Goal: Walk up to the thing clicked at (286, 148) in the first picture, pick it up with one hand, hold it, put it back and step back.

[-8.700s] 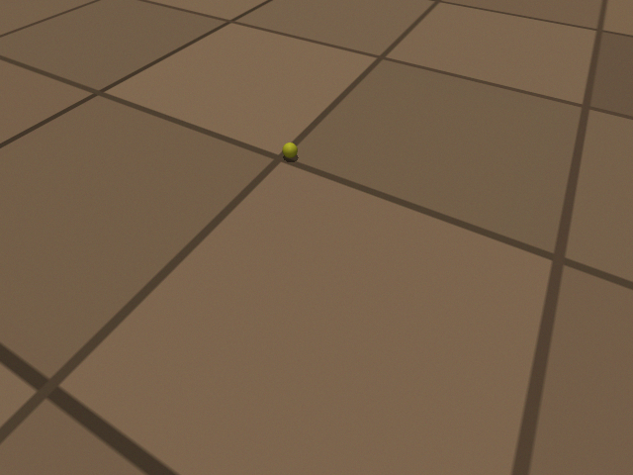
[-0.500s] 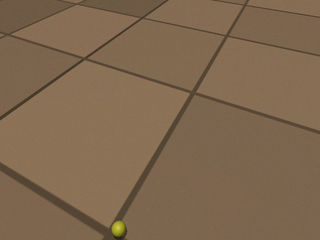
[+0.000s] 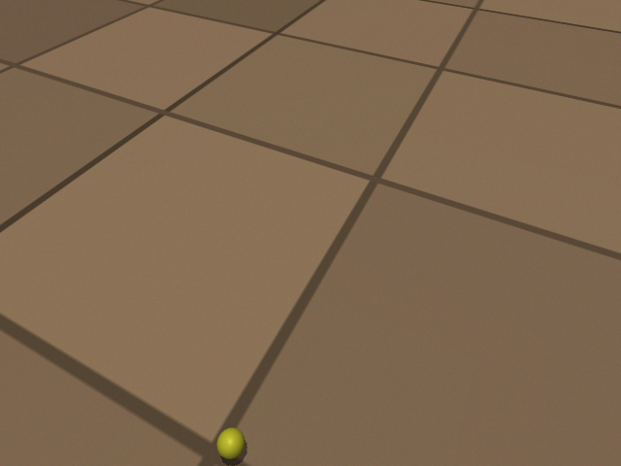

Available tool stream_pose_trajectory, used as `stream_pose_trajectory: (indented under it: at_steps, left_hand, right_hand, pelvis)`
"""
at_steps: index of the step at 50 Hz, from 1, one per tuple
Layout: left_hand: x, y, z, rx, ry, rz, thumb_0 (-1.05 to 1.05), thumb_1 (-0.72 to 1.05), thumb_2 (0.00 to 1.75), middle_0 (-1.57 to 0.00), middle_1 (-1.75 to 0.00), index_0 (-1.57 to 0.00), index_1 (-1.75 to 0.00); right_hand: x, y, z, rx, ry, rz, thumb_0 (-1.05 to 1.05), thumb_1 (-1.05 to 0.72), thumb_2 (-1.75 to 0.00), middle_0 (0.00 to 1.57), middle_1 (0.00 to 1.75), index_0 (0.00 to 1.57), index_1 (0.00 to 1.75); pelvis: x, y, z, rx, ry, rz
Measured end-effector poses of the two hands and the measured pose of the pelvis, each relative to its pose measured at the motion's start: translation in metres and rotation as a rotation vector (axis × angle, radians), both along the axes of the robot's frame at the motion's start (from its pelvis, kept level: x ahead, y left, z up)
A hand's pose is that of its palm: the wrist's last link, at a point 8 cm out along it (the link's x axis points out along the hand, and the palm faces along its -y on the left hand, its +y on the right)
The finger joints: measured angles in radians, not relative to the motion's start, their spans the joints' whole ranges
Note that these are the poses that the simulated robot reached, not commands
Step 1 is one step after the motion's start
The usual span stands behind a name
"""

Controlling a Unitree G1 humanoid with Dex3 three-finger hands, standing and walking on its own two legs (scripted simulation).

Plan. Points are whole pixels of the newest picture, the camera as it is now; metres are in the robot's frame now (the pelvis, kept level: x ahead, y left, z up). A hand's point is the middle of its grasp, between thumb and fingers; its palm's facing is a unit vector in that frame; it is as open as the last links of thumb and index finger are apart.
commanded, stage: stand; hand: left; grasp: from above
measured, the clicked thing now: (230, 442) +0.34 +0.23 -0.75
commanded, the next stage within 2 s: rise first in 0.56 s
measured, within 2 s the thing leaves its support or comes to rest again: neither
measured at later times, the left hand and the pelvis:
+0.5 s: hand out of the picture +0.07 +0.26 -0.16, palm faces -0.03 -0.94 -0.35, open 7.4 cm; pelvis +0.00 +0.00 +0.00, yaw +0 degrees
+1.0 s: hand out of the picture +0.14 +0.26 -0.18, palm faces -0.08 -0.92 -0.39, open 10.9 cm; pelvis -0.02 +0.01 -0.03, yaw +1 degrees
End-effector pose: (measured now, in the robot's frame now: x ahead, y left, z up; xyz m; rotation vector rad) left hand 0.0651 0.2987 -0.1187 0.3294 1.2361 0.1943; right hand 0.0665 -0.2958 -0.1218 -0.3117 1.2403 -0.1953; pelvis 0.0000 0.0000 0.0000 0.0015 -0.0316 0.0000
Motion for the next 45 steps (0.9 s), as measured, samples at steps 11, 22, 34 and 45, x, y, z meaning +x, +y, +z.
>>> stream_pose_trajectory:
  at_steps: [11, 22, 34, 45]
  left_hand:
    - [0.0, 0.001, 0.001, 0.001, -0.006, 0.002, 0.01, 0.9, 0.9, -0.21, -0.3, -0.2, -0.3]
    - [-0.002, 0.001, 0.001, 0.0, 0.002, 0.004, 0.01, 0.9, 0.9, -0.21, -0.3, -0.2, -0.3]
    - [-0.002, 0.002, 0.001, 0.004, -0.002, 0.003, 0.01, 0.9, 0.9, -0.21, -0.3, -0.2, -0.3]
    - [0.064, -0.001, -0.014, -0.001, -0.123, -0.051, 0.01, 0.48, 0.94, -0.13, -0.7, -0.13, -0.69]
  right_hand:
    - [0.0, 0.001, 0.0, 0.001, -0.003, 0.002, 0.01, -0.91, -0.9, 0.21, 0.3, 0.21, 0.3]
    - [-0.001, 0.001, 0.0, -0.001, 0.001, 0.0, 0.01, -0.91, -0.9, 0.21, 0.3, 0.21, 0.3]
    - [0.0, 0.001, 0.0, 0.001, -0.004, 0.001, 0.01, -0.91, -0.9, 0.21, 0.3, 0.21, 0.3]
    - [0.007, 0.033, -0.01, 0.053, -0.156, -0.004, 0.01, -0.93, -0.91, 0.2, 0.3, 0.2, 0.3]
  pelvis:
    - [-0.001, 0.001, 0.0, 0.0, -0.002, 0.003]
    - [0.0, 0.001, 0.0, 0.001, -0.001, 0.002]
    - [-0.001, 0.001, 0.0, 0.0, -0.001, 0.002]
    - [-0.018, 0.001, -0.02, -0.001, 0.142, 0.014]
